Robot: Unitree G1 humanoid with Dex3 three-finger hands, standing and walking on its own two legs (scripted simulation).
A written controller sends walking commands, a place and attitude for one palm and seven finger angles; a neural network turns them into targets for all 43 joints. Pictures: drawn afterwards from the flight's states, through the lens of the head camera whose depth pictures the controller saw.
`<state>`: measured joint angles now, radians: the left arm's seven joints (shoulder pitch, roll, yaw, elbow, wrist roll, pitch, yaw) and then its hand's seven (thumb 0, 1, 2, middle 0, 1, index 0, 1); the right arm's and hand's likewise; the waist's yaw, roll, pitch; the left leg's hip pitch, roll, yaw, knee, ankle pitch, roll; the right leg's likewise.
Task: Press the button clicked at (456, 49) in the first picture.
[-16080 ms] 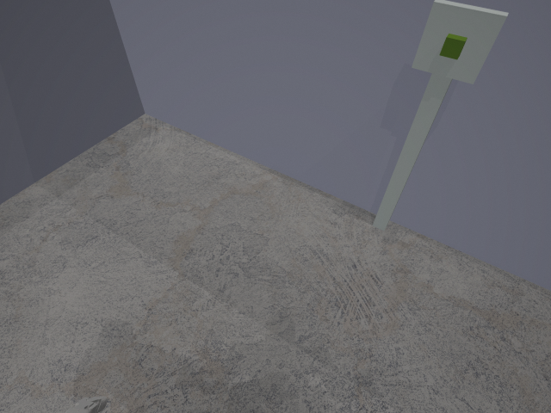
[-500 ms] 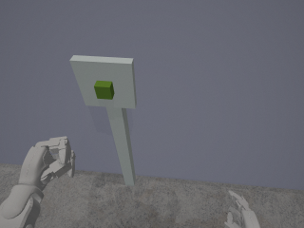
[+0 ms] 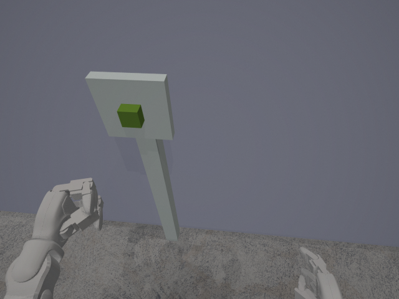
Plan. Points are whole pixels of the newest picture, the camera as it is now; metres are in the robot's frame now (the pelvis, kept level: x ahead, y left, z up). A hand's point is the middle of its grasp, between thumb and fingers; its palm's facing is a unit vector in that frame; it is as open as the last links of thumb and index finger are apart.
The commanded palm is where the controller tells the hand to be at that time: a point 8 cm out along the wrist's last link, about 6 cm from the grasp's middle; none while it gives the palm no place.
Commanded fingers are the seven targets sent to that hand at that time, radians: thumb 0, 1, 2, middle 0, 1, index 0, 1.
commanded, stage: aim a knuckle at the button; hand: left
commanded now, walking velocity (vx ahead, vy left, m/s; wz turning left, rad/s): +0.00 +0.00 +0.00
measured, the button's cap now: (131, 115) +0.50 +0.20 +0.11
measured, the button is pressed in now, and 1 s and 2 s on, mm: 0 0 0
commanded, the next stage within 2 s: press the button with the knuckle in 1.76 s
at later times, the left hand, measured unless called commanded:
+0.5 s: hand (109, 185) +0.30 +0.20 +0.09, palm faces +0.00 -1.00 -0.04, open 3.1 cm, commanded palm +0.29 +0.25 +0.09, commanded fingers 0.00 0.90 0.90 -1.30 -1.50 -1.30 -1.50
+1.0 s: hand (131, 160) +0.38 +0.18 +0.07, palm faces -0.03 -1.00 -0.02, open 3.1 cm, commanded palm +0.37 +0.24 +0.08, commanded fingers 0.00 0.90 0.90 -1.30 -1.50 -1.30 -1.50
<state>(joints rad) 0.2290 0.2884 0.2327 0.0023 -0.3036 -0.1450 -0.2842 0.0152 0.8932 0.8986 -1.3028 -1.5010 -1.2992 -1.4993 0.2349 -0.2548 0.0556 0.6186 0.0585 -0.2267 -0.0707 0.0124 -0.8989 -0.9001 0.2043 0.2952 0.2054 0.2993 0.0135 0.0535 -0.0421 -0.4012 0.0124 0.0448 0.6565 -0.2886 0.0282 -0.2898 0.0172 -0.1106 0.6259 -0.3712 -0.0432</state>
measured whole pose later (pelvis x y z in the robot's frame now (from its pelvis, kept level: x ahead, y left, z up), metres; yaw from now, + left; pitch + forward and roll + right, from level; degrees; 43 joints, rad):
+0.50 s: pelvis +0.00 -0.01 +0.00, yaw -1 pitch +4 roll +0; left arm -0.02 0.31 0.27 0.29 -0.30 -0.20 -0.31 0.02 0.90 0.90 -1.30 -1.50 -1.30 -1.50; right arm 0.25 -0.28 0.03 0.64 0.07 -0.17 -0.07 0.01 -0.90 -0.90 0.20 0.29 0.20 0.30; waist -0.01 0.04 -0.04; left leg -0.43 0.02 0.06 0.66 -0.29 0.02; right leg -0.34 0.02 -0.09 0.65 -0.38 -0.05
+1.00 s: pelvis +0.01 +0.02 -0.01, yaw -2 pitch +7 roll -1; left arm -0.31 0.28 0.22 0.55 -0.21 -0.25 -0.19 0.02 0.90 0.90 -1.30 -1.50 -1.30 -1.50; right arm 0.29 -0.26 0.02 0.64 0.05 -0.07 -0.04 0.01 -0.90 -0.90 0.20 0.30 0.21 0.30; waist -0.04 0.02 -0.06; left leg -0.51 0.01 0.09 0.70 -0.32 0.05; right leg -0.42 0.01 -0.06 0.69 -0.39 -0.02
